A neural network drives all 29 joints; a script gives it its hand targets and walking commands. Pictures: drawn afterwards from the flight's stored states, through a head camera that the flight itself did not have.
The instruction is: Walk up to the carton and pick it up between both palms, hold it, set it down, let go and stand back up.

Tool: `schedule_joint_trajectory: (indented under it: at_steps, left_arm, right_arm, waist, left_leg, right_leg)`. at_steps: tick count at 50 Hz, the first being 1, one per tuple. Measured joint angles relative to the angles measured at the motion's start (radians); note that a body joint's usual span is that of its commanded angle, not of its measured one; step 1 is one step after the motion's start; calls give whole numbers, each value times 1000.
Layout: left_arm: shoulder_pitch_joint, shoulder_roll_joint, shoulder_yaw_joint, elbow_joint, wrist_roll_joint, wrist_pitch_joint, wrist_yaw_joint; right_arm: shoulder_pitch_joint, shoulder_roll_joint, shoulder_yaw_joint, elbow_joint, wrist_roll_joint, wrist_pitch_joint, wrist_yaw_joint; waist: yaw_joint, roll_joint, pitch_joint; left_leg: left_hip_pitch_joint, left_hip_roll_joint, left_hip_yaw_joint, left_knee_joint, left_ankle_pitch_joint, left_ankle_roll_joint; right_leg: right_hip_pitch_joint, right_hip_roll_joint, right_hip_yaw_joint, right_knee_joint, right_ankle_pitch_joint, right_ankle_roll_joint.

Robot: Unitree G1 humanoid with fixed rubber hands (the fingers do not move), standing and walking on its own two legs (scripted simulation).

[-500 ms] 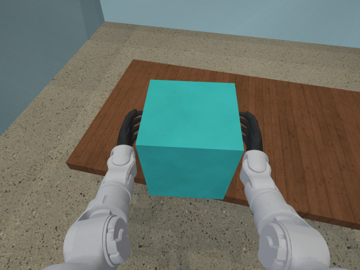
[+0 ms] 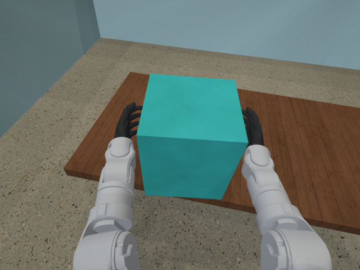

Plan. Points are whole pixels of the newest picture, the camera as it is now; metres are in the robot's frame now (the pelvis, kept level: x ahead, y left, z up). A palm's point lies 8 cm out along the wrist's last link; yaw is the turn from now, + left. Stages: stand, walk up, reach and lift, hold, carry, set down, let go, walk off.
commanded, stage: reach and lift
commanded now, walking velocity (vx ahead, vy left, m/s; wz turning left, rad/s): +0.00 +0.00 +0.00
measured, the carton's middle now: (187, 140) +0.42 +0.00 +0.06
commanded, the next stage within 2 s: hold in 1.62 s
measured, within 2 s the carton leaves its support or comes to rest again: neither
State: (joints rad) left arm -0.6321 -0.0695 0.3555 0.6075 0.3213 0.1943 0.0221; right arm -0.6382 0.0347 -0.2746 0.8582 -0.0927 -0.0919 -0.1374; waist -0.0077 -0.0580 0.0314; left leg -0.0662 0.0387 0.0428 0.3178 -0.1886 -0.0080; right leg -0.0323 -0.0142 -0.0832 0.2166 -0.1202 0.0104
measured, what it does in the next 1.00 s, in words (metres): stands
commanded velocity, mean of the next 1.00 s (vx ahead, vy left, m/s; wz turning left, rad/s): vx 0.00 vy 0.00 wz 0.00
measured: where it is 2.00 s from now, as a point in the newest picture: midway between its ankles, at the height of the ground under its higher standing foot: outside the picture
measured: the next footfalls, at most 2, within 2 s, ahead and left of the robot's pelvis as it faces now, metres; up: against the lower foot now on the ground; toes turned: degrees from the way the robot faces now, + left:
none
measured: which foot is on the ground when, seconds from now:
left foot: down 0.00-1.00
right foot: down 0.00-1.00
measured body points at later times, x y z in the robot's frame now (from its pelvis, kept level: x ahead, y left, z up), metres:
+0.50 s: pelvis -0.02 +0.00 +0.00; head -0.04 +0.03 +0.45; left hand +0.37 +0.15 +0.15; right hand +0.36 -0.15 +0.14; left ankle -0.01 +0.12 -0.75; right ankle +0.00 -0.12 -0.75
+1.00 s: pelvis -0.02 -0.01 +0.00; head -0.04 +0.02 +0.45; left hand +0.36 +0.15 +0.16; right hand +0.36 -0.15 +0.16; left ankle -0.01 +0.12 -0.75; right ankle +0.00 -0.12 -0.75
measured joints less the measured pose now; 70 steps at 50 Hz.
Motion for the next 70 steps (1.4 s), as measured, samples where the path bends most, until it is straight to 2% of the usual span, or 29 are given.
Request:
schedule_joint_trajectory:
  at_steps: [14, 35, 48, 70]
  left_arm:
    - [59, 2, -52, -230, 8, 179, -20]
    - [63, -17, -44, -437, 73, 369, -66]
    - [43, -16, -31, -467, 86, 407, -85]
    - [81, -9, -51, -552, 88, 460, -94]
  right_arm:
    - [47, -28, 153, -149, 121, 96, -39]
    - [47, -29, 201, -267, 167, 182, -48]
    - [35, -21, 195, -296, 153, 200, -49]
    - [54, -35, 248, -353, 199, 229, -66]
  waist:
    - [-48, -6, 29]
    - [-79, -20, 73]
    - [-79, -19, 90]
    - [-99, -26, 99]
  left_leg:
    - [34, -6, -28, 13, 0, -1]
    - [93, -9, -29, -1, 19, -2]
    - [99, -7, -27, -11, 27, -5]
    - [132, -8, -34, 4, 3, -4]
  right_leg:
    - [44, -5, -24, 17, -11, -1]
    - [89, -7, -21, 31, -9, -6]
    - [89, -5, -21, 36, -10, -11]
    - [136, -5, -29, 27, -23, -6]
